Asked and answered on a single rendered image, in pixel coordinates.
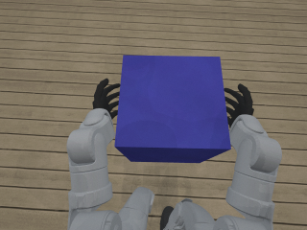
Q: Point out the left robot thigh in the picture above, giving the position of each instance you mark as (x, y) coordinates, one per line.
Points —
(135, 212)

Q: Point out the robot left hand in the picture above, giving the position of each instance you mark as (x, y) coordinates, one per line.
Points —
(101, 100)

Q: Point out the left robot forearm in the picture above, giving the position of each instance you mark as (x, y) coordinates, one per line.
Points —
(87, 158)

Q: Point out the robot right hand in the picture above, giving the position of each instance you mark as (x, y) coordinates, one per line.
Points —
(244, 105)

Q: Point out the robot right upper arm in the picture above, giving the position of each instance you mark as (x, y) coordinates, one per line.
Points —
(228, 222)

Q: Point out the right robot forearm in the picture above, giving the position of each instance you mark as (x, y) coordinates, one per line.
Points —
(256, 167)

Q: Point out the carton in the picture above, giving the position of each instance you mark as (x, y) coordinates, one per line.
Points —
(171, 109)

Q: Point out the robot left upper arm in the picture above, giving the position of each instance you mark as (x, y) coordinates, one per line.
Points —
(97, 220)

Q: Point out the right robot foot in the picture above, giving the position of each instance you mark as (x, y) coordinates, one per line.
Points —
(165, 216)

